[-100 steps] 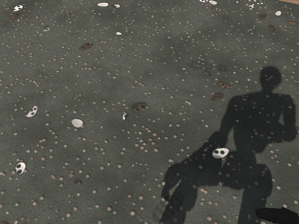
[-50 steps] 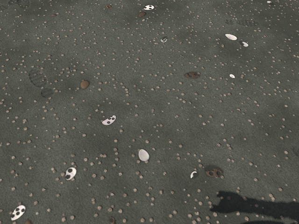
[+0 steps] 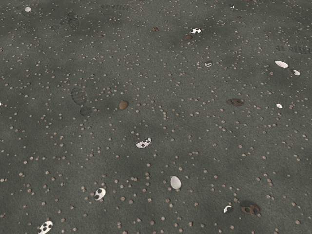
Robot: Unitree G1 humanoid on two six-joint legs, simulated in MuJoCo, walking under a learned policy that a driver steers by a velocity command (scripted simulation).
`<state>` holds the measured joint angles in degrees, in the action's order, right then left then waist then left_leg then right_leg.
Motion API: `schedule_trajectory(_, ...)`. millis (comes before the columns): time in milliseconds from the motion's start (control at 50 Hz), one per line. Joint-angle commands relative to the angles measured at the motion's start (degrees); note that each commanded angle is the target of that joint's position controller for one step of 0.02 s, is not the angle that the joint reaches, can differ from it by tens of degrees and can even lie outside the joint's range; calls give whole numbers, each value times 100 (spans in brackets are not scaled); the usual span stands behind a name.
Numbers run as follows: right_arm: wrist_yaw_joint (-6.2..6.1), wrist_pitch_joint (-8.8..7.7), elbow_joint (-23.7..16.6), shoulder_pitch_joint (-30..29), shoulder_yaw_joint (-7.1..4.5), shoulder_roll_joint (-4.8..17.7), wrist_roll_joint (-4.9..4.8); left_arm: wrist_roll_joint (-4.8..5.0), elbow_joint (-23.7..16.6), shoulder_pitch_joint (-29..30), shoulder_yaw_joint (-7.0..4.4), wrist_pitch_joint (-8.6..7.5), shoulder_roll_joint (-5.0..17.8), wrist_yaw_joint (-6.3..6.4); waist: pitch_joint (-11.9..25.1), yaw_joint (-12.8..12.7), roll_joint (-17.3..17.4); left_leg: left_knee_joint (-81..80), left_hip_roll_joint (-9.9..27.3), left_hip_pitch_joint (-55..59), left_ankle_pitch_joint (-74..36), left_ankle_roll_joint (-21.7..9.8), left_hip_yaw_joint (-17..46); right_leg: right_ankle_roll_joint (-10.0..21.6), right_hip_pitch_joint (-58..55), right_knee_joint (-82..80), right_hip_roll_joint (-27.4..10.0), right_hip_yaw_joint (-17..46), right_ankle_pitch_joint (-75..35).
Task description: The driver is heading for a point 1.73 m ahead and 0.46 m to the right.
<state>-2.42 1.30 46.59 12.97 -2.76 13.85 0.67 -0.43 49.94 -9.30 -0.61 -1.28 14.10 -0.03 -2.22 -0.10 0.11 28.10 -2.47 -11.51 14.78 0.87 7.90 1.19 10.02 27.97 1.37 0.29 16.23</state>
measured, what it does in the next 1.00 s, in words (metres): walks ahead: left foot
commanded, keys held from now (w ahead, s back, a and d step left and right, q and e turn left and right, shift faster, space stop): no key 0.32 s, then w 0.68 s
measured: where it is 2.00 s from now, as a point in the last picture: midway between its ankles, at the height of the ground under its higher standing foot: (161, 171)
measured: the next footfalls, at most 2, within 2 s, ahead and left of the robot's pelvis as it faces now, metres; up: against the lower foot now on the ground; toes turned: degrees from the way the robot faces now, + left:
left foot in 0.64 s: +0.12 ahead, +0.15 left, +0.00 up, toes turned +1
right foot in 1.14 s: +0.49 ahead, -0.07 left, +0.00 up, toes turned -2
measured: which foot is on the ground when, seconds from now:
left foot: down 0.00-0.38, up 0.40-0.62, down 0.64-1.00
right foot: down 0.00-0.64, up 0.66-1.00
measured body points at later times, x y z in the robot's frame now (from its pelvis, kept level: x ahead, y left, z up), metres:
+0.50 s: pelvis +0.02 +0.00 +0.00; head +0.02 +0.01 +0.45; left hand +0.06 +0.27 -0.14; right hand +0.08 -0.27 -0.13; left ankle +0.00 +0.13 -0.71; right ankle -0.01 -0.11 -0.74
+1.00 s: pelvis +0.21 +0.05 +0.00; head +0.23 +0.06 +0.45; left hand +0.41 +0.29 -0.11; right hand +0.14 -0.19 -0.13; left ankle +0.08 +0.15 -0.74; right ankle +0.40 -0.10 -0.69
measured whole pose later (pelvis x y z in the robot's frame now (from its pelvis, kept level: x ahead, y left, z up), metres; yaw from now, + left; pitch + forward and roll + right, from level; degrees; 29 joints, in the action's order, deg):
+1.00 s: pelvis +0.21 +0.05 +0.00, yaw -1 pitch +1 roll +1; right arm -0.5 -4.9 59.5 25.1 -0.9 11.8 -0.3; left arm 1.2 48.9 -2.6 -1.7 -4.4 15.8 -1.7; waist -1.1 4.5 -2.6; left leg 7.9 -2.9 6.6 15.7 -2.2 -1.8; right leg 0.4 37.1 36.0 -5.0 -0.4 -2.0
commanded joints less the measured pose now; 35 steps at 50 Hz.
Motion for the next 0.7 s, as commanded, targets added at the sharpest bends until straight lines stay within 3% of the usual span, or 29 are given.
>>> schedule_trajectory(20, -40, -63, -171, 13, -162, 666, -5, 8, -165, 78, -133, -74, 653, 19, 206, -8, -16, -325, 315, 235, -1268, -79, 255, 117, 175, -614, -419, 443, -678)
schedule_trajectory(320, -77, -80, 647, 1, -132, 620, -36, 24, 458, -145, -85, -54, 701, 74, 93, -48, -20, -490, 281, 260, -1200, -13, 115, 168, 91, -792, -381, 465, -709)
schedule_trajectory(360, -85, -77, 783, 69, -105, 522, -64, 52, 561, -279, -107, -23, 767, 110, 121, -78, -221, -269, 30, 95, 18, -36, -185, 287, 66, -1026, -370, 589, 894)
schedule_trajectory(380, -83, -99, 771, -4, -109, 532, -99, 94, 574, -347, -174, -2, 974, 136, -41, -140, -508, 144, -150, -320, 813, -55, -433, 496, 81, -1253, -572, 964, 1931)
schedule_trajectory(420, -26, -259, 579, -355, -93, 583, -155, 139, 609, -592, -291, -21, 1313, 188, -484, -261, -959, 1162, 62, -1314, 1059, -104, -664, 1135, 70, -2015, -1693, 2412, 3142)
schedule_trajectory(460, 66, -428, 503, -574, -119, 658, -202, 93, 602, -739, -331, -129, 1290, 204, -741, -337, -791, 2126, 478, -2077, 1294, -150, -476, 1432, -108, -2260, -2145, 2935, 2587)
schedule_trajectory(520, 188, -592, 546, -538, -113, 588, -228, 202, 478, -606, -334, -195, 1158, 159, -539, -226, -553, 1576, 696, -2079, 1093, -215, -610, 1133, -498, -2147, -1801, 2129, 1516)
schedule_trajectory(580, 257, -675, 742, -233, -94, 427, -220, 260, 433, -494, -370, -137, 1275, 123, -210, 18, -595, 270, 332, -366, -34, -151, -1153, 936, 299, -1798, -1246, 1139, 796)
schedule_trajectory(620, 241, -629, 1074, 522, -180, 542, -238, 235, 426, -554, -313, -110, 1119, 92, 30, 336, -437, -34, 44, 922, -378, -119, -1345, 812, 1016, -1208, -1014, 887, 830)
schedule_trajectory(640, 203, -611, 1176, 987, -239, 677, -272, 189, 394, -490, -221, -143, 861, 62, 142, 585, -197, -277, 293, 1551, -142, -251, -937, 609, 1426, -454, -793, 619, 603)
schedule_trajectory(660, 145, -605, 1233, 1616, -318, 1105, -232, 52, 242, -365, -65, -196, 359, -2, 415, 773, 1106, -1034, 1560, 2071, 716, -689, 874, 177, 2075, 1694, -276, -62, 828)
schedule_trajectory(680, 250, -672, 1301, 1926, -374, 1586, -115, 187, -45, -311, -94, -311, 364, 26, 443, 700, 1865, -1954, 2527, 2232, 2124, -1569, 3290, 134, 3211, 3102, 244, 97, 1699)
schedule_trajectory(700, 302, -772, 1176, 1382, -253, 1229, -104, 325, -56, -244, -183, -401, 818, 30, -57, 483, 981, -2016, 2596, 1816, 2663, -1651, 3236, 271, 3657, 3863, -234, 555, 1418)
Over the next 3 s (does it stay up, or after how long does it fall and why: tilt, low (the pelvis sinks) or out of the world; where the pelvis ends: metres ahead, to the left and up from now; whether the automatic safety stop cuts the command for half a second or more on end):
stays up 1.29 -0.20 0.01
